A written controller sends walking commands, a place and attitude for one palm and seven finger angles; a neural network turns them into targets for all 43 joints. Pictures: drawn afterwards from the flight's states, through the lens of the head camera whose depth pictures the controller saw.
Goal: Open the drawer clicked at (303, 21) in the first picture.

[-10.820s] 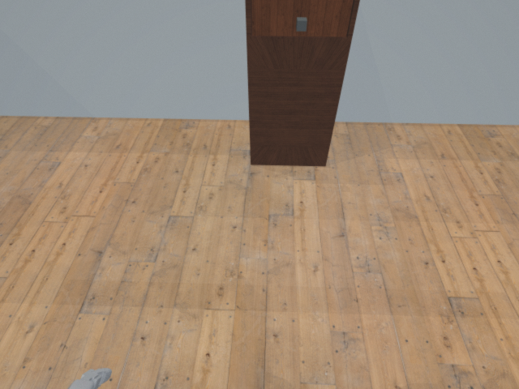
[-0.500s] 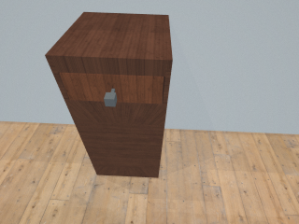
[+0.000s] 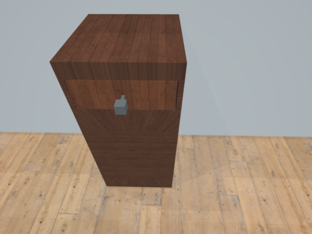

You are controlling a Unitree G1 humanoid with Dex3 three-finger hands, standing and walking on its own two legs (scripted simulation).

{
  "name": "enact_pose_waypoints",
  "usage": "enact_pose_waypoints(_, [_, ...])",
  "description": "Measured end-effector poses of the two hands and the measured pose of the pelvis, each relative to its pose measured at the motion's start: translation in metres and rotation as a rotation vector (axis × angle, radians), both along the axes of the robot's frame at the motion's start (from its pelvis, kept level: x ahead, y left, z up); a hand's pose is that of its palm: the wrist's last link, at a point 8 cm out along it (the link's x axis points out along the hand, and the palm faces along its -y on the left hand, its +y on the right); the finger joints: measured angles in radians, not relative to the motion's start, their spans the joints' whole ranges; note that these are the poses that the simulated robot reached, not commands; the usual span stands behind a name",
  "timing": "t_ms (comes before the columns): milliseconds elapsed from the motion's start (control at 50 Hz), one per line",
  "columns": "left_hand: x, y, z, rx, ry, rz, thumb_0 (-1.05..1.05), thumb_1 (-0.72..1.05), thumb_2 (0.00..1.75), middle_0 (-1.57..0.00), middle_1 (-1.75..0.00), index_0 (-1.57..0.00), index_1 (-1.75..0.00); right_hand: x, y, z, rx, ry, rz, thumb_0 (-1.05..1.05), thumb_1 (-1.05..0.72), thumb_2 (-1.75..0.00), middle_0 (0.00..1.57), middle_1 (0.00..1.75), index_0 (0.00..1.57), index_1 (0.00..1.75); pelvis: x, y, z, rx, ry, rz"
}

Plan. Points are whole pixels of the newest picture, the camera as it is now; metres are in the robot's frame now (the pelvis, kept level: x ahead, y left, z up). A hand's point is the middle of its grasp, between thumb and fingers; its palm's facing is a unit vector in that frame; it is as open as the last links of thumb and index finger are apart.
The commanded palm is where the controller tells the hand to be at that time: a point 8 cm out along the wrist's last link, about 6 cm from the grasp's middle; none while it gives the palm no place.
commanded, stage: look again from close up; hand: left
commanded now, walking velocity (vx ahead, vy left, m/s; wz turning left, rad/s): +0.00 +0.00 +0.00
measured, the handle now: (121, 103) +0.53 +0.15 +0.03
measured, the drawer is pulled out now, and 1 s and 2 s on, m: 0.00 0.00 0.00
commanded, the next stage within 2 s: raise the hand with hooked fingers in 0.22 s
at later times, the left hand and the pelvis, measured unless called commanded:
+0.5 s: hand (79, 217) +0.18 +0.21 -0.05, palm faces +0.00 -0.75 -0.66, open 7.6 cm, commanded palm +0.12 +0.24 -0.03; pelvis +0.00 +0.01 -0.01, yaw +0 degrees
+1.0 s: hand (71, 187) +0.23 +0.23 +0.02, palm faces +0.17 -0.04 -0.98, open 10.1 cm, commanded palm +0.19 +0.23 +0.06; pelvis +0.00 -0.04 -0.04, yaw +1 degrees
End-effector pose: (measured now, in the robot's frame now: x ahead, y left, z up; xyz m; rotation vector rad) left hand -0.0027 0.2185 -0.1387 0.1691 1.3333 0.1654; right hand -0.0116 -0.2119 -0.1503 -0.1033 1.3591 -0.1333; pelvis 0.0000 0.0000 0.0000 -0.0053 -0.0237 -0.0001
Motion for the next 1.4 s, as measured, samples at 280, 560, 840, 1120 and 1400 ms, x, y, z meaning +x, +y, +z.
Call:
enact_pose_waypoints(280, [0.023, 0.013, -0.003, -0.020, 0.012, -0.024, 0.01, 0.91, 0.89, -0.20, -0.30, -0.20, -0.30, 0.026, -0.003, 0.013, -0.050, -0.009, 0.017, 0.01, -0.92, -0.90, 0.20, 0.30, 0.20, 0.30, 0.012, 0.009, 0.004, 0.010, 0.018, -0.010])
enact_pose_waypoints(560, [0.195, 0.012, 0.179, 0.744, -0.866, -0.583, 0.02, 0.81, 0.85, -0.21, -0.37, -0.20, -0.37, 0.152, -0.026, 0.039, -0.078, -0.647, 0.067, 0.01, -0.91, -0.90, 0.20, 0.30, 0.20, 0.30, -0.003, 0.006, -0.013, 0.040, 0.087, -0.022])
enact_pose_waypoints(840, [0.127, -0.005, 0.145, 1.066, -0.738, -0.932, 0.00, 0.48, 0.72, -0.26, -0.57, -0.25, -0.56, 0.246, -0.042, 0.058, -0.112, -0.643, 0.310, 0.01, -0.91, -0.90, 0.20, 0.30, 0.20, 0.30, -0.007, -0.033, -0.033, 0.038, 0.155, -0.002])
enact_pose_waypoints(1120, [0.233, -0.005, 0.213, 1.118, -0.821, -0.918, 0.00, 0.16, 0.58, -0.27, -0.77, -0.27, -0.77, 0.216, -0.023, 0.034, 0.026, -0.531, 0.167, 0.01, -0.91, -0.90, 0.20, 0.30, 0.20, 0.30, 0.013, -0.030, -0.019, 0.053, 0.137, -0.040])
enact_pose_waypoints(1400, [0.256, 0.025, 0.259, 1.222, -0.960, -0.895, 0.00, -0.17, 0.44, -0.30, -0.99, -0.29, -0.98, 0.207, -0.039, 0.039, -0.089, -0.452, 0.116, 0.01, -0.91, -0.90, 0.20, 0.30, 0.20, 0.30, 0.022, 0.000, -0.009, 0.023, 0.106, -0.030])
